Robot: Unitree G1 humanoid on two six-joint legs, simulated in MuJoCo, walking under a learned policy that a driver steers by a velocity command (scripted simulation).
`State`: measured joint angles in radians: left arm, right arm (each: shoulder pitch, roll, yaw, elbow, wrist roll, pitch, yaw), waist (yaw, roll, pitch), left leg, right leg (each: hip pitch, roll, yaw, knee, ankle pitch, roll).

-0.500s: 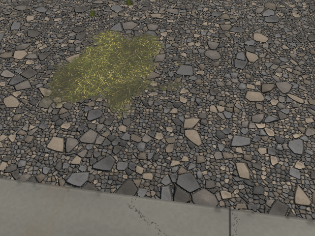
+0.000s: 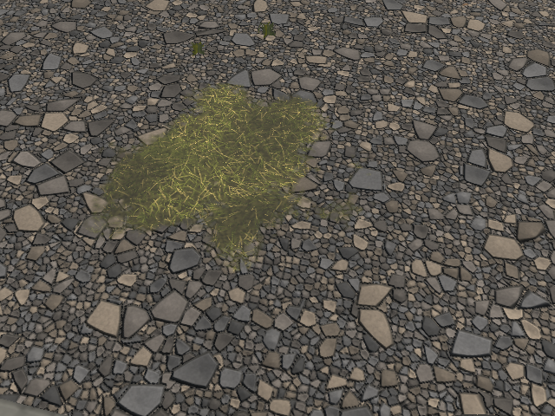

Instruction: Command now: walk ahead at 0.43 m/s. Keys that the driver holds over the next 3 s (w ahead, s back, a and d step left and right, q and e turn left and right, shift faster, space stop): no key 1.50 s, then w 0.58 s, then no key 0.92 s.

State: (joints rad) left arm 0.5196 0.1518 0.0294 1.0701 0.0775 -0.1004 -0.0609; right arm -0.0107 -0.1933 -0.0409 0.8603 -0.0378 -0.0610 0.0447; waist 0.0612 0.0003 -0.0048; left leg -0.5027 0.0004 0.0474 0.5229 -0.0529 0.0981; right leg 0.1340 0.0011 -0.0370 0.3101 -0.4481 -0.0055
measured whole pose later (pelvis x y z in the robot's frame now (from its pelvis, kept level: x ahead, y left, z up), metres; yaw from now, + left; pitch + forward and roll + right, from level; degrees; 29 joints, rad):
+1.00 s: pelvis +0.16 +0.00 +0.02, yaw +1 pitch -1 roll +1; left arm 0.07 0.22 0.06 0.98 0.01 -0.06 -0.07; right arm 0.24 -0.22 -0.07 0.92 0.00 -0.06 0.09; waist 0.01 -0.01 0.06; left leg -0.17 -0.04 0.04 0.47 -0.30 0.04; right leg -0.26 -0.05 -0.05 0.52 -0.25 0.01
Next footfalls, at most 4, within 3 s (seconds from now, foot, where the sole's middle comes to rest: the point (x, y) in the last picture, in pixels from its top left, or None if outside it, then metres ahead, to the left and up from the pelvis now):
0.38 right None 0.22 -0.12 -0.76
2.26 left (255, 376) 0.64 0.12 -0.90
2.56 right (351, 370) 0.67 -0.14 -0.90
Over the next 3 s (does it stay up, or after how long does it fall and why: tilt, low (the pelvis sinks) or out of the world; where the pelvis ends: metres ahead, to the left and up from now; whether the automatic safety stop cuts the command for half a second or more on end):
stays up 0.62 -0.04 -0.13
